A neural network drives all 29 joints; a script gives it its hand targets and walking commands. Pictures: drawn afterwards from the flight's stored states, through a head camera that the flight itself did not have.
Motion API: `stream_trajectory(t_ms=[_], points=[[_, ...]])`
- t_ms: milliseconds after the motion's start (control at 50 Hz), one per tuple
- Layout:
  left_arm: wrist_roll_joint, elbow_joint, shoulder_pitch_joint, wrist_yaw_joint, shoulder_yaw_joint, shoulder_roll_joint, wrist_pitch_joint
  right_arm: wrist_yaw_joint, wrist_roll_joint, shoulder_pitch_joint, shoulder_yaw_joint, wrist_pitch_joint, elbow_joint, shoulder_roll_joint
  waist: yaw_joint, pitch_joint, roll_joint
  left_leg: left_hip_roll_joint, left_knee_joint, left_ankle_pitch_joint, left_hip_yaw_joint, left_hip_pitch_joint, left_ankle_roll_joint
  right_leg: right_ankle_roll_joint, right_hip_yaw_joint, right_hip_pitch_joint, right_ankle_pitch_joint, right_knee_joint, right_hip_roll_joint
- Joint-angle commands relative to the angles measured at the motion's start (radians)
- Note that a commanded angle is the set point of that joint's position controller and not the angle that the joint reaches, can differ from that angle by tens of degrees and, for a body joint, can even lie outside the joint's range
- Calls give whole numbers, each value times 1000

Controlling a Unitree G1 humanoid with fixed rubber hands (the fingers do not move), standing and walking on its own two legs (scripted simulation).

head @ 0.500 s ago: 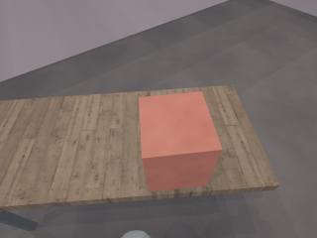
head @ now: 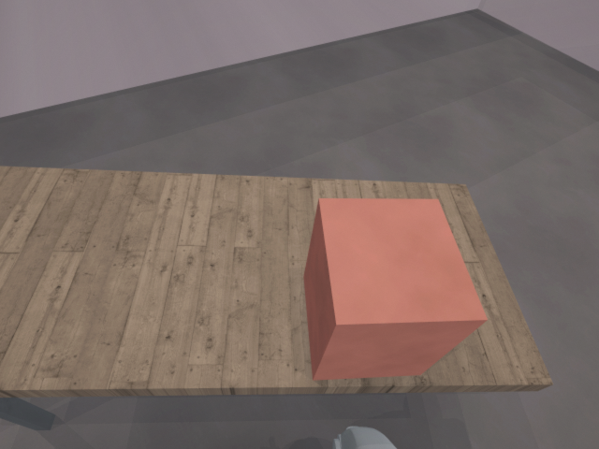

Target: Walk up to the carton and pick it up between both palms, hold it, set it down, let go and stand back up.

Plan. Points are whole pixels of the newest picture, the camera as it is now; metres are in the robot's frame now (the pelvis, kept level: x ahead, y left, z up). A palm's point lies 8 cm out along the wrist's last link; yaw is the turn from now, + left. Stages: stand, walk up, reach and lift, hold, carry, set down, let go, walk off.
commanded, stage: walk up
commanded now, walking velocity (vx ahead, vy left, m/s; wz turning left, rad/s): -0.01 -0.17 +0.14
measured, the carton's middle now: (373, 293) +0.37 -0.13 -0.08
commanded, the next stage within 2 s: none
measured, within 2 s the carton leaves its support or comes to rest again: neither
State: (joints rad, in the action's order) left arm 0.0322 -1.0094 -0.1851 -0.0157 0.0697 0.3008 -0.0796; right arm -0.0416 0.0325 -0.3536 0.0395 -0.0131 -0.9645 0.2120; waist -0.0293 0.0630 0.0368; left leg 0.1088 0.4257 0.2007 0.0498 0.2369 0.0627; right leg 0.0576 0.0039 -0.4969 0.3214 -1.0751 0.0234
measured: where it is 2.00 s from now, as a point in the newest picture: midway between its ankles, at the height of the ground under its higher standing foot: outside the picture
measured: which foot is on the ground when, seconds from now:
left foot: down 0.00-0.18, up 0.20-0.66, down 0.68-1.00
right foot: up 0.00-0.16, down 0.18-1.00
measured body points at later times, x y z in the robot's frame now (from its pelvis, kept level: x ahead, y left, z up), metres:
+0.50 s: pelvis +0.02 -0.12 +0.01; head +0.03 -0.16 +0.45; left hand +0.03 +0.12 -0.13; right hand +0.02 -0.37 -0.17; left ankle -0.04 +0.04 -0.69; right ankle -0.01 -0.19 -0.75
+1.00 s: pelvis +0.00 -0.09 +0.00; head +0.00 -0.09 +0.45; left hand -0.01 +0.14 -0.16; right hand -0.02 -0.29 -0.17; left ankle -0.03 -0.01 -0.75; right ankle -0.01 -0.19 -0.75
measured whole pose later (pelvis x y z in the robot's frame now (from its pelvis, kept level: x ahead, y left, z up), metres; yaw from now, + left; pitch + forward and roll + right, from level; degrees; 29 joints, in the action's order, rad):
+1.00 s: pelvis +0.00 -0.09 +0.00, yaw +0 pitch -2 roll +0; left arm 0.01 -1.17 -0.29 0.04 -0.02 0.16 0.00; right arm -0.04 0.00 -0.31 -0.02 -0.01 -1.16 0.12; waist 0.01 0.01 -0.01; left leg -0.05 0.33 0.23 -0.03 0.06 -0.05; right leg -0.03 0.06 -0.10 0.21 -0.35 -0.01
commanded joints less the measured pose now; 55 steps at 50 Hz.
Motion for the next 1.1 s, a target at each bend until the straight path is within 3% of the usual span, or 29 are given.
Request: stream_trajectory(t_ms=[0,40,80,120,140,160,180,200,220,260,300,320,360,380,400,480,560,580,620,640,660,680,720,740,760,840,960,1040,1080], points=[[-12,45,-44,-13,-13,2,7,-5,12,32,44,-3,50,225,21,-48,-316,209,-158,-177,118,3,-197,11,-18,81,-27,209,37],[-23,63,-28,-19,-4,31,8,-13,15,70,61,6,61,277,20,-18,-312,244,-163,-91,139,41,-198,8,-1,135,34,319,45],[-21,72,-34,-23,-6,22,20,-10,14,74,69,16,53,280,23,-40,-346,242,-129,-131,135,53,-181,-6,15,228,31,459,47],[-16,41,-118,-18,4,39,31,-1,13,42,63,29,45,255,32,-56,-269,206,-48,-189,143,135,-161,-9,42,412,-91,637,18],[-14,24,-159,-12,17,65,39,6,12,45,57,32,51,236,50,-65,-168,140,44,-107,94,165,-125,-15,8,475,-139,724,43],[-7,22,-177,-4,32,122,49,9,1,-7,33,35,62,160,47,-71,86,33,217,113,15,231,-88,-12,-89,531,-126,849,152],[-22,34,-160,4,23,164,58,3,-1,18,14,45,74,98,47,-43,276,-81,385,405,-62,287,-56,-28,-228,443,-305,858,304],[-25,51,-177,14,10,194,81,-4,-21,-35,23,60,40,102,69,-80,255,-78,482,413,45,265,-53,-67,-384,375,-367,889,453],[-20,32,-151,14,9,160,90,-2,-26,19,30,66,64,132,76,-28,285,-40,501,390,89,227,-66,-95,-421,257,-291,927,436],[-27,30,-46,10,-60,12,101,26,-35,23,27,72,-11,123,19,58,170,-59,419,239,108,126,-81,33,-239,205,-316,954,214],[-28,64,33,27,-46,49,107,41,-34,-118,22,69,-85,109,-66,-45,140,-104,463,126,26,199,-80,56,-49,488,-620,818,150],[-40,62,24,22,-42,80,109,36,-33,-154,15,65,-107,91,-63,-116,183,-119,494,101,2,184,-70,41,-3,550,-742,782,141],[-46,16,-116,17,-53,11,117,26,-19,-20,15,65,-82,118,17,-123,186,-115,458,78,-15,116,-57,28,-21,511,-880,764,148],[-45,-15,-194,18,-66,-23,115,28,-24,34,20,67,-65,120,44,-119,214,-116,429,96,-16,72,-53,34,-37,475,-836,775,141],[-48,-28,-221,26,-77,-47,111,31,-27,94,21,66,-50,128,69,-77,173,-107,399,111,-24,65,-45,15,-64,436,-830,784,146],[-28,-2,-142,50,-80,6,109,16,-28,30,-16,80,-116,48,36,-41,126,-82,298,176,-51,131,-31,-115,-88,524,-696,770,229],[-14,-65,-240,52,-85,0,101,5,-22,99,-18,68,-104,50,74,17,96,-81,105,234,-41,3,-31,-186,-201,394,-500,798,221],[-18,-62,-229,54,-83,-8,100,5,-21,73,-21,62,-123,36,61,0,30,-80,64,176,-38,-30,-38,-195,-204,384,-466,796,220],[-23,-45,-136,56,-69,25,103,5,-28,-47,-32,46,-172,2,-10,-30,-31,-60,-101,-83,-30,-107,-44,-185,-152,375,-404,772,190],[-22,-44,-117,51,-74,-3,107,0,-26,-56,-33,36,-179,17,-15,-42,-29,-25,-115,-192,10,-162,-48,-165,-130,355,-401,747,156],[-33,-54,-156,46,-78,-47,111,-3,-24,-15,-25,26,-178,46,32,-58,-108,3,-113,-272,41,-219,-68,-150,-109,326,-381,746,117],[-35,-77,-211,43,-83,-59,110,-2,-26,25,-19,24,-168,78,62,-55,-90,16,-90,-269,52,-256,-72,-141,-102,291,-296,771,89],[-30,-99,-194,49,-97,-104,102,7,-32,48,-23,21,-169,44,51,21,-192,9,-112,-215,53,-140,-102,-132,-77,332,-230,805,70],[-27,-95,-172,52,-85,-75,98,9,-39,35,-37,19,-184,1,47,43,-187,0,-137,-169,53,-102,-103,-132,-76,349,-227,790,75],[-26,-104,-149,52,-73,-36,96,8,-40,9,-48,13,-185,-19,32,57,-115,7,-156,-189,49,-101,-102,-134,-68,348,-238,770,69],[-25,-139,-198,53,-84,-85,97,-2,-35,4,-38,-1,-189,17,50,30,-65,-1,-147,-244,45,-140,-107,-124,-66,365,-270,783,71],[-30,-173,-171,54,-90,-109,83,-1,-34,-21,-39,-2,-190,4,38,46,5,-5,-182,-69,54,-100,-109,-107,-57,349,-185,787,65],[-27,-180,-159,57,-85,-81,87,1,-31,-61,-43,-5,-206,-13,20,42,-14,1,-180,-121,65,-93,-101,-101,-58,352,-212,784,70],[-34,-187,-173,58,-87,-80,83,2,-34,-62,-45,-4,-209,-18,32,48,-31,-11,-213,-15,66,-72,-102,-97,-51,348,-158,787,67]])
